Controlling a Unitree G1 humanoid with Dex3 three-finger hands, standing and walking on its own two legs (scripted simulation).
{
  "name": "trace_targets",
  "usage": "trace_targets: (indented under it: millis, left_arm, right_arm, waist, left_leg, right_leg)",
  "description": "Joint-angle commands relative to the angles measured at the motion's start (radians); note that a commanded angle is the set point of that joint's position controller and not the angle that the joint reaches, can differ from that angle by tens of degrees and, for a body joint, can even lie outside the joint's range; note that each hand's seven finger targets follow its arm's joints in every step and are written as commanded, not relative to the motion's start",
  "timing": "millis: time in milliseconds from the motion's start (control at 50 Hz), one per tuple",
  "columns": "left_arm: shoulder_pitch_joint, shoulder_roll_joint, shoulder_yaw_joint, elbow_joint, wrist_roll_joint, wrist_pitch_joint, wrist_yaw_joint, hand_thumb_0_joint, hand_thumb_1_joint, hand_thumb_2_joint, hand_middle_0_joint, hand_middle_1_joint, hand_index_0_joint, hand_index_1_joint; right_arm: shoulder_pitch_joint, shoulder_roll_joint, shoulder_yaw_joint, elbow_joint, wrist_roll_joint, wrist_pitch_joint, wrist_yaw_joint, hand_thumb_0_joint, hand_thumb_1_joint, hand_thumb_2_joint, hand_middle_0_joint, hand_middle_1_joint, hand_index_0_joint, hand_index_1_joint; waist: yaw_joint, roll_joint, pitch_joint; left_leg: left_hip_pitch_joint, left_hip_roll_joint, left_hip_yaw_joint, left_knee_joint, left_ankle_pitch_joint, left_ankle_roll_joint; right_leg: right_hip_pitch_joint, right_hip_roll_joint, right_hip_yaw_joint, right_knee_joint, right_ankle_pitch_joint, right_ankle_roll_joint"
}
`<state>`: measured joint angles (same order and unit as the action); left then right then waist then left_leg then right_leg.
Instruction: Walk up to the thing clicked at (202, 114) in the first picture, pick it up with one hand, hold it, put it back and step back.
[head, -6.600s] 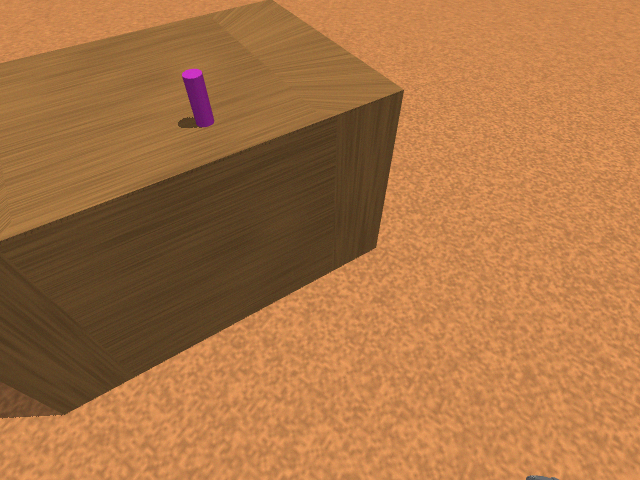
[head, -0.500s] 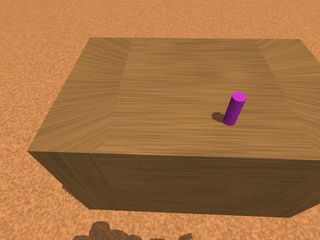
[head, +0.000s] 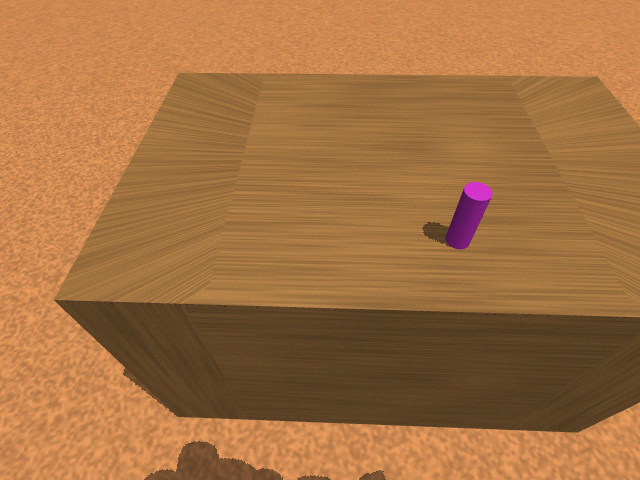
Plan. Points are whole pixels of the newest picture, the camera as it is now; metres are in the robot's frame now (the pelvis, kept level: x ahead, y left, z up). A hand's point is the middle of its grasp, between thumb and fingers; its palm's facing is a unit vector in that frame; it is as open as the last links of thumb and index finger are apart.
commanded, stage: stand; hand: right
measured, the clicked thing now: (467, 217) +0.51 -0.23 -0.02
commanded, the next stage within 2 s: rise first in 0.10 s
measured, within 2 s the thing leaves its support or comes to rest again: neither
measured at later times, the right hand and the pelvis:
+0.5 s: hand (521, 437) +0.18 -0.25 -0.11, palm faces +0.22 +0.92 -0.32, open 12.3 cm; pelvis +0.00 +0.00 -0.01, yaw -1 degrees
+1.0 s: hand (554, 407) +0.20 -0.26 -0.02, palm faces +0.32 +0.88 -0.37, open 17.5 cm; pelvis +0.02 +0.01 -0.01, yaw -2 degrees
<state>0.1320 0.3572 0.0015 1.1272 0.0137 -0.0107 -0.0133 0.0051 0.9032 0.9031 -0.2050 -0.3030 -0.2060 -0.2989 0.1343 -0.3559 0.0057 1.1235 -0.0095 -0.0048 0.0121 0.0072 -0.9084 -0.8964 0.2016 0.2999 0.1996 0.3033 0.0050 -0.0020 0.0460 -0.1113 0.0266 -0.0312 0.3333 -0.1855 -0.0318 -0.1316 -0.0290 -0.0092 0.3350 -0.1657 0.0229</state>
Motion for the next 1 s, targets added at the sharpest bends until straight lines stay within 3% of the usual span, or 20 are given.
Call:
trace_targets:
  millis: [0, 160, 180, 200, 220, 260, 280, 320, 360, 400, 460, 500, 520, 580, 660, 680, 700, 760, 880, 980]
  left_arm:
    - [-0.032, 0.213, 0.038, -0.054, -0.005, -0.017, 0.017, 0.000, 0.899, 0.900, -0.200, -0.300, -0.200, -0.300]
    - [-0.042, 0.223, 0.042, -0.056, -0.003, -0.013, 0.019, 0.000, 0.899, 0.900, -0.200, -0.300, -0.200, -0.300]
    - [-0.040, 0.217, 0.041, -0.059, -0.004, -0.014, 0.018, 0.000, 0.819, 0.820, -0.120, -0.220, -0.120, -0.220]
    - [-0.391, 0.063, 0.035, -0.410, -0.087, -0.132, 0.027, 0.000, 0.739, 0.740, -0.052, -0.140, -0.040, -0.140]
    - [-0.360, 0.076, 0.011, -0.440, -0.116, -0.153, 0.045, 0.000, 0.659, 0.660, -0.047, -0.060, -0.026, -0.074]
    - [-0.189, 0.193, 0.099, -0.291, -0.114, -0.127, 0.067, 0.000, 0.499, 0.500, -0.045, -0.047, -0.020, -0.073]
    - [-0.130, 0.198, 0.143, -0.296, -0.111, -0.116, 0.076, 0.000, 0.419, 0.420, -0.042, -0.045, -0.024, -0.064]
    - [-0.181, 0.154, 0.112, -0.360, -0.102, -0.132, 0.092, 0.000, 0.294, 0.269, -0.046, -0.050, -0.034, -0.063]
    - [-0.059, 0.141, 0.159, -0.272, -0.072, -0.115, 0.091, 0.000, 0.222, 0.221, -0.042, -0.048, -0.041, -0.049]
    - [-0.018, 0.125, 0.185, -0.300, -0.049, -0.107, 0.083, 0.000, 0.158, 0.161, -0.036, -0.046, -0.055, -0.027]
    - [0.016, 0.109, 0.188, -0.366, -0.050, -0.097, 0.082, 0.000, -0.006, 0.107, -0.038, -0.042, -0.059, -0.021]
    - [-0.027, 0.049, 0.151, -0.441, -0.059, -0.099, 0.080, 0.000, -0.115, 0.085, -0.041, -0.041, -0.057, -0.025]
    - [-0.049, 0.052, 0.157, -0.480, -0.059, -0.100, 0.082, 0.000, -0.187, 0.079, -0.043, -0.042, -0.053, -0.032]
    - [-0.088, 0.035, 0.134, -0.566, -0.058, -0.112, 0.090, 0.000, -0.340, 0.069, -0.048, -0.044, -0.046, -0.046]
    - [-0.037, 0.052, 0.136, -0.668, -0.051, -0.125, 0.105, 0.000, -0.505, 0.046, -0.054, -0.049, -0.046, -0.057]
    - [-0.019, 0.068, 0.150, -0.685, -0.049, -0.127, 0.109, 0.000, -0.528, 0.040, -0.056, -0.049, -0.048, -0.057]
    - [-0.010, 0.038, 0.125, -0.717, -0.048, -0.128, 0.109, 0.000, -0.536, 0.038, -0.054, -0.049, -0.047, -0.056]
    - [0.023, 0.047, 0.147, -0.710, -0.044, -0.126, 0.114, 0.000, -0.542, 0.039, -0.053, -0.048, -0.047, -0.055]
    - [0.137, -0.018, 0.132, -0.644, -0.046, -0.112, 0.087, 0.000, -0.538, 0.037, -0.051, -0.047, -0.047, -0.051]
    - [0.009, 0.026, 0.169, -0.658, -0.041, -0.114, 0.083, 0.000, -0.549, 0.048, -0.054, -0.053, -0.046, -0.061]
  right_arm:
    - [-0.040, -0.211, -0.042, -0.051, 0.001, -0.019, -0.017, 0.000, -0.900, -0.900, 0.200, 0.300, 0.200, 0.300]
    - [-0.038, -0.208, -0.042, -0.055, 0.000, -0.021, -0.018, 0.000, -0.900, -0.900, 0.200, 0.300, 0.200, 0.300]
    - [-0.037, -0.217, -0.043, -0.053, 0.000, -0.022, -0.019, 0.000, -0.820, -0.820, 0.120, 0.220, 0.120, 0.220]
    - [-0.388, -0.036, -0.014, -0.404, 0.070, -0.102, -0.030, 0.000, -0.740, -0.740, 0.062, 0.140, 0.057, 0.140]
    - [-0.371, -0.058, -0.008, -0.467, 0.113, -0.149, -0.048, 0.000, -0.660, -0.660, 0.056, 0.060, 0.054, 0.060]
    - [-0.206, -0.181, -0.103, -0.266, 0.102, -0.125, -0.077, 0.000, -0.500, -0.500, 0.055, 0.047, 0.054, 0.047]
    - [-0.211, -0.208, -0.149, -0.267, 0.099, -0.122, -0.086, 0.000, -0.420, -0.420, 0.055, 0.047, 0.054, 0.047]
    - [-0.192, -0.221, -0.177, -0.342, 0.085, -0.142, -0.105, 0.000, -0.260, -0.260, 0.055, 0.047, 0.054, 0.047]
    - [-0.017, -0.206, -0.217, -0.297, 0.061, -0.128, -0.104, 0.000, -0.165, -0.199, 0.053, 0.048, 0.053, 0.048]
    - [0.035, -0.197, -0.253, -0.382, 0.049, -0.120, -0.096, 0.000, -0.071, -0.172, 0.052, 0.049, 0.053, 0.049]
    - [0.033, -0.120, -0.211, -0.493, 0.061, -0.109, -0.087, 0.000, 0.079, -0.132, 0.051, 0.050, 0.052, 0.050]
    - [-0.002, -0.098, -0.199, -0.588, 0.064, -0.109, -0.083, 0.000, 0.176, -0.109, 0.049, 0.051, 0.051, 0.051]
    - [-0.002, -0.115, -0.219, -0.626, 0.062, -0.111, -0.087, 0.000, 0.243, -0.094, 0.047, 0.052, 0.050, 0.052]
    - [-0.038, -0.098, -0.194, -0.734, 0.064, -0.124, -0.089, 0.000, 0.392, -0.067, 0.045, 0.054, 0.049, 0.054]
    - [0.006, -0.157, -0.254, -0.839, 0.051, -0.141, -0.102, 0.000, 0.536, -0.039, 0.044, 0.056, 0.048, 0.056]
    - [0.031, -0.167, -0.268, -0.851, 0.048, -0.143, -0.104, 0.000, 0.544, -0.036, 0.044, 0.055, 0.048, 0.055]
    - [0.044, -0.145, -0.253, -0.891, 0.047, -0.146, -0.103, 0.000, 0.571, -0.031, 0.044, 0.056, 0.047, 0.056]
    - [0.094, -0.171, -0.303, -0.916, 0.048, -0.146, -0.108, 0.000, 0.583, -0.030, 0.044, 0.056, 0.048, 0.056]
    - [0.175, -0.121, -0.307, -1.017, 0.058, -0.149, -0.086, 0.000, 0.592, -0.026, 0.046, 0.055, 0.049, 0.055]
    - [0.140, -0.139, -0.331, -1.103, 0.058, -0.160, -0.081, 0.000, 0.581, -0.028, 0.048, 0.054, 0.050, 0.054]
  waist:
    - [-0.002, 0.015, -0.039]
    - [-0.004, 0.001, -0.056]
    - [0.000, 0.009, -0.055]
    - [0.010, -0.078, -0.081]
    - [-0.029, 0.012, -0.106]
    - [-0.014, -0.003, -0.007]
    - [-0.004, 0.014, -0.084]
    - [-0.019, -0.018, -0.216]
    - [-0.042, -0.032, -0.185]
    - [-0.037, -0.038, -0.257]
    - [-0.003, -0.031, -0.219]
    - [-0.008, -0.032, -0.189]
    - [-0.016, -0.024, -0.191]
    - [-0.015, -0.015, -0.146]
    - [-0.021, 0.006, -0.173]
    - [-0.019, 0.006, -0.183]
    - [-0.020, -0.001, -0.196]
    - [-0.031, -0.001, -0.156]
    - [-0.030, -0.033, -0.105]
    - [-0.036, -0.018, -0.120]
  left_leg:
    - [-0.037, 0.095, -0.062, -0.062, 0.068, 0.043]
    - [-0.027, 0.098, -0.061, -0.064, 0.099, 0.042]
    - [-0.026, 0.100, -0.063, -0.063, 0.110, 0.043]
    - [-0.130, -0.024, 0.056, 0.044, 0.016, 0.024]
    - [-0.059, -0.038, 0.069, 0.005, -0.058, 0.029]
    - [-0.120, -0.039, 0.077, 0.015, -0.096, 0.028]
    - [-0.106, -0.039, 0.082, 0.034, -0.039, 0.022]
    - [-0.060, -0.027, 0.073, 0.057, 0.049, 0.025]
    - [-0.083, -0.029, 0.067, 0.069, 0.083, 0.035]
    - [-0.045, -0.038, 0.072, 0.082, 0.150, 0.034]
    - [-0.057, -0.044, 0.085, 0.057, 0.164, 0.030]
    - [-0.074, -0.040, 0.086, 0.048, 0.135, 0.028]
    - [-0.068, -0.038, 0.088, 0.042, 0.127, 0.027]
    - [-0.087, -0.034, 0.083, 0.028, 0.078, 0.028]
    - [-0.057, -0.026, 0.082, 0.035, 0.107, 0.025]
    - [-0.049, -0.027, 0.083, 0.040, 0.129, 0.024]
    - [-0.036, -0.025, 0.082, 0.041, 0.147, 0.023]
    - [-0.026, -0.019, 0.086, 0.039, 0.169, 0.018]
    - [-0.038, -0.023, 0.092, 0.039, 0.185, 0.021]
    - [-0.027, -0.020, 0.091, 0.045, 0.212, 0.019]
  right_leg:
    - [0.023, -0.100, 0.077, -0.054, 0.066, -0.034]
    - [0.031, -0.102, 0.073, -0.036, 0.078, -0.041]
    - [0.032, -0.102, 0.077, -0.038, 0.087, -0.040]
    - [-0.094, 0.020, -0.033, 0.045, -0.006, -0.025]
    - [-0.045, 0.008, -0.024, 0.003, -0.062, -0.023]
    - [-0.094, 0.020, -0.033, 0.010, -0.110, -0.026]
    - [-0.074, 0.021, -0.030, 0.030, -0.053, -0.028]
    - [-0.041, 0.024, -0.028, 0.063, 0.058, -0.020]
    - [-0.074, 0.030, -0.027, 0.066, 0.103, -0.021]
    - [-0.040, 0.027, -0.027, 0.070, 0.162, -0.019]
    - [-0.037, 0.023, -0.029, 0.051, 0.162, -0.019]
    - [-0.050, 0.022, -0.032, 0.046, 0.130, -0.020]
    - [-0.049, 0.021, -0.031, 0.044, 0.125, -0.021]
    - [-0.056, 0.021, -0.029, 0.036, 0.078, -0.024]
    - [-0.011, 0.028, -0.027, 0.041, 0.111, -0.027]
    - [0.003, 0.028, -0.027, 0.041, 0.133, -0.026]
    - [0.017, 0.032, -0.030, 0.043, 0.148, -0.026]
    - [0.012, 0.038, -0.030, 0.045, 0.171, -0.029]
    - [0.003, 0.037, -0.038, 0.044, 0.188, -0.027]
    - [0.023, 0.030, -0.030, 0.046, 0.218, -0.025]
